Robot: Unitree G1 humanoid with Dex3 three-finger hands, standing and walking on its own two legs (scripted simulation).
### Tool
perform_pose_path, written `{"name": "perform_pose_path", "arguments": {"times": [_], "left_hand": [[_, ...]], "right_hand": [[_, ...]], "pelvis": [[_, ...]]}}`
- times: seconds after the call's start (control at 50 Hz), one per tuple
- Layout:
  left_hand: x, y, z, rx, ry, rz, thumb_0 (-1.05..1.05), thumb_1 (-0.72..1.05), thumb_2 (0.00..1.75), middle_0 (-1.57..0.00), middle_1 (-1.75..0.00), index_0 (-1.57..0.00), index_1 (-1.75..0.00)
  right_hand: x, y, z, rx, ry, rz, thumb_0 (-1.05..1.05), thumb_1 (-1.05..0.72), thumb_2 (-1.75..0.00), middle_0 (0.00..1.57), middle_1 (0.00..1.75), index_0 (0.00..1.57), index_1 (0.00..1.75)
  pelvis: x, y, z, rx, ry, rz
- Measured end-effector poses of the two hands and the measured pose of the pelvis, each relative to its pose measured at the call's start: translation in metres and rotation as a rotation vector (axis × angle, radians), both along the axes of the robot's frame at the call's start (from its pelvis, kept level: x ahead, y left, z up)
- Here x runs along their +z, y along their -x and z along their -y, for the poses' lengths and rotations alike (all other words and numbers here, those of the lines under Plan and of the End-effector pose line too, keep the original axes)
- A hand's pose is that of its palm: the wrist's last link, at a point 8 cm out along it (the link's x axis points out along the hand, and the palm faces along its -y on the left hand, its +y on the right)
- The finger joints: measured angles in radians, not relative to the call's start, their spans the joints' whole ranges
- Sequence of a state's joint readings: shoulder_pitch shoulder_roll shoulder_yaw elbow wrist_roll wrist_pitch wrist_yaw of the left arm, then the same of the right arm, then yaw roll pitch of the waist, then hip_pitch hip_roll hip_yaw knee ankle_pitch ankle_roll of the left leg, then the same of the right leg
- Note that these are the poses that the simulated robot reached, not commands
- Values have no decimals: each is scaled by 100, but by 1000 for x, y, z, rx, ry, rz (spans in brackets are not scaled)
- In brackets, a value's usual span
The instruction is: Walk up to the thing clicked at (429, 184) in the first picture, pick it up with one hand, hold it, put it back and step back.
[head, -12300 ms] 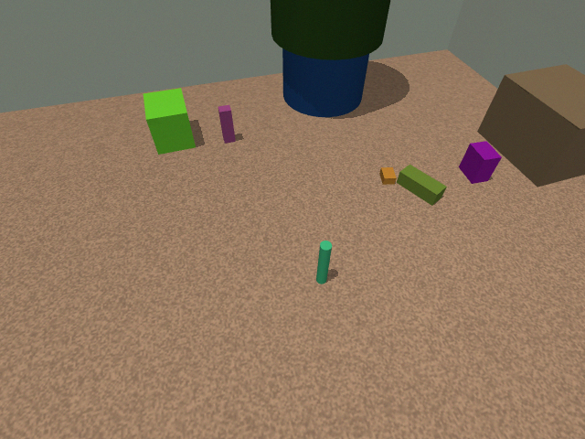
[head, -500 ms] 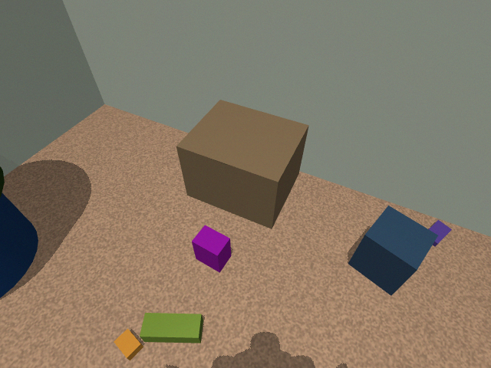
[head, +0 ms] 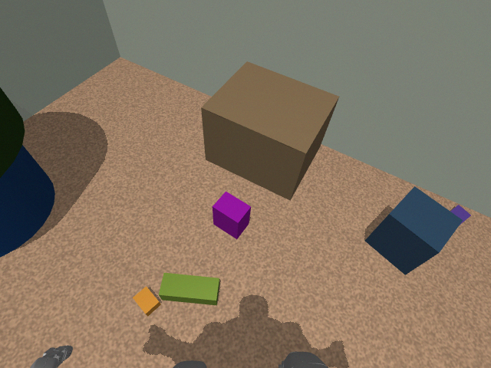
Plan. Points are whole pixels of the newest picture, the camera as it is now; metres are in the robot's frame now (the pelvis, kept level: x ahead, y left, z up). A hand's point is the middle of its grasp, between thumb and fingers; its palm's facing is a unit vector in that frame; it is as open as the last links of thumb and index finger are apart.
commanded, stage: walk up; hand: left
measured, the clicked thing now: (190, 289) +0.43 +0.18 -0.73
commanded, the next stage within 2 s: stand in 1.66 s
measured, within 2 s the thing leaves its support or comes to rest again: neither
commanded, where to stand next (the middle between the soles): +0.02 -0.03 m, yaw -3 degrees
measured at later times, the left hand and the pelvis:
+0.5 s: hand out of the picture +0.09 +0.23 -0.14, palm faces -0.07 -0.93 -0.36, open 7.4 cm; pelvis -0.01 -0.02 +0.01, yaw -4 degrees
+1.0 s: hand out of the picture +0.10 +0.22 -0.13, palm faces -0.03 -0.94 -0.33, open 7.4 cm; pelvis +0.00 -0.03 +0.01, yaw -3 degrees
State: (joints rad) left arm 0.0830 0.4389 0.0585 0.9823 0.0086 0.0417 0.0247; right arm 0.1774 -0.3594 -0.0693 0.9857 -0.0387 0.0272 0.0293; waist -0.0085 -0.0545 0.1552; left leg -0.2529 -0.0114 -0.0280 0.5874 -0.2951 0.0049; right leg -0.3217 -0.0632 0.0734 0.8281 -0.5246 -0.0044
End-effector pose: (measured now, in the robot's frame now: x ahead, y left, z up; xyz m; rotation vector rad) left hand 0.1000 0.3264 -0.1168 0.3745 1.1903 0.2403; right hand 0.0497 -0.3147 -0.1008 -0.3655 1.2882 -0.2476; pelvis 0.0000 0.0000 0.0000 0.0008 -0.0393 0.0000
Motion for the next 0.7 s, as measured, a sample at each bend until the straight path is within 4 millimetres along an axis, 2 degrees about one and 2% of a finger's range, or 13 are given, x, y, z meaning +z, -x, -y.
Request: {"name": "perform_pose_path", "arguments": {"times": [0.08,0.16,0.24,0.34,0.48,0.58,0.7], "left_hand": [[-3,9,0,12,39,-34,0,91,90,-20,-30,-20,-30],[-5,20,5,-8,49,-88,0,91,90,-20,-30,-20,-30],[-3,21,13,-35,44,-100,0,90,90,-20,-30,-20,-30],[3,20,27,-59,23,-57,0,90,90,-20,-30,-20,-30],[16,20,51,-67,46,1,0,90,90,-20,-30,-20,-30],[12,15,58,-66,79,37,0,90,90,-20,-30,-20,-30],[2,12,62,-42,120,29,0,90,90,-20,-30,-20,-30]], "right_hand": [[3,-2,-21,6,-19,18,1,-90,-90,21,30,20,30],[1,-10,-28,-5,-25,86,1,-90,-90,21,30,21,30],[-2,-10,-19,-18,-17,133,1,-90,-90,21,30,21,30],[-11,-3,8,-30,-6,147,1,-90,-90,21,30,21,30],[-5,8,29,-33,-4,112,1,-90,-90,21,30,20,30],[-1,16,29,-5,13,71,1,-90,-90,21,30,20,30],[7,20,18,-4,11,78,1,-90,-90,21,30,20,30]], "pelvis": [[5,-3,-7,-19,1,-9],[5,-2,-10,-43,-3,0],[3,4,-5,-63,-9,8],[-4,12,11,-80,1,21],[6,14,24,-66,-16,8],[6,14,24,-47,-5,-8],[8,11,25,-51,-21,2]]}}
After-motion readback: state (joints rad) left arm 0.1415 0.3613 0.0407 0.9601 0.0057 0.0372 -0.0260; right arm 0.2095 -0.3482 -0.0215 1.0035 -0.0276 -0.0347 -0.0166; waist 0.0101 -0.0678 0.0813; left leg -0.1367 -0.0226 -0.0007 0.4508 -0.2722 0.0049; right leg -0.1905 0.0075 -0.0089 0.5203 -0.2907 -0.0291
